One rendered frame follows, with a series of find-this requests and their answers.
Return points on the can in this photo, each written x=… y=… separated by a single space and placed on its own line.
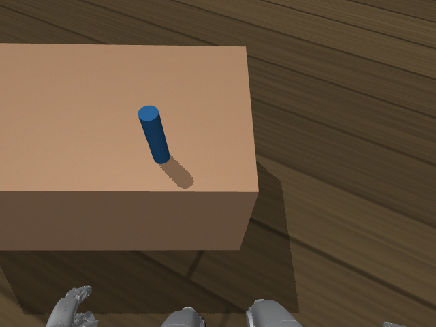
x=153 y=130

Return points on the left robot hand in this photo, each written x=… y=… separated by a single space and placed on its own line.
x=65 y=310

